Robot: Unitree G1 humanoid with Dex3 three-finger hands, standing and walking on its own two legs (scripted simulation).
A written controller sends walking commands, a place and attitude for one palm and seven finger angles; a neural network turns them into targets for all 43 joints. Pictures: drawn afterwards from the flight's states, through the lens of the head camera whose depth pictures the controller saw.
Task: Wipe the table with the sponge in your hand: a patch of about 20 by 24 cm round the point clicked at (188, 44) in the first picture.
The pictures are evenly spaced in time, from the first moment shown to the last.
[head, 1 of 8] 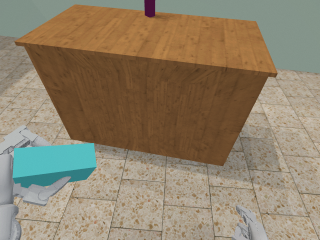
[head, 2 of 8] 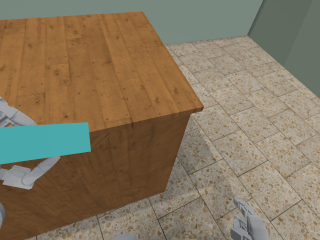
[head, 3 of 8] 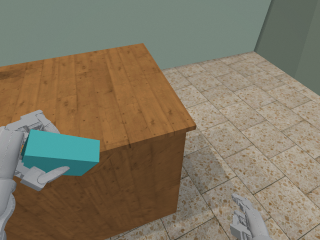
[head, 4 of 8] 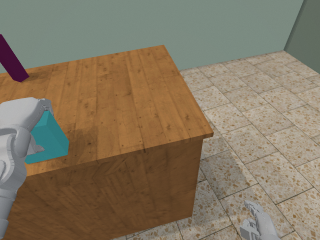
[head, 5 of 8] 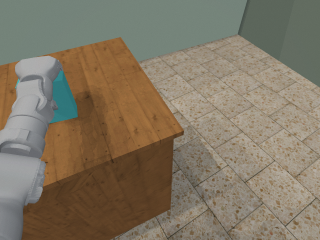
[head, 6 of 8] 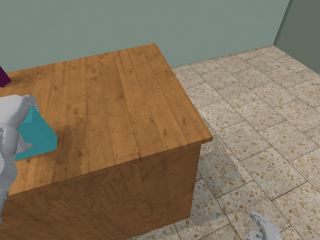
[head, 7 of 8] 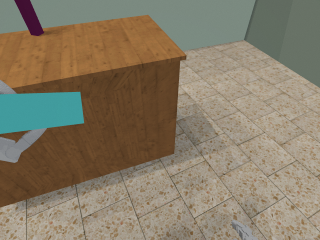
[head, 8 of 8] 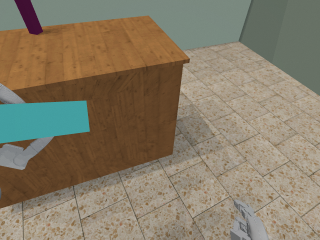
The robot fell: no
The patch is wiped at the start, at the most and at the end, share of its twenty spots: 0.00 1.00 1.00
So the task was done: yes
